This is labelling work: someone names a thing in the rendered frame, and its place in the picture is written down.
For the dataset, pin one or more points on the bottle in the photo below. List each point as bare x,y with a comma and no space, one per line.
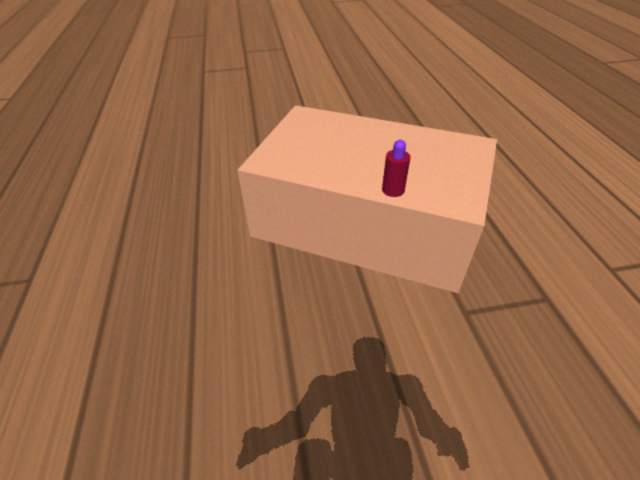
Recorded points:
396,170

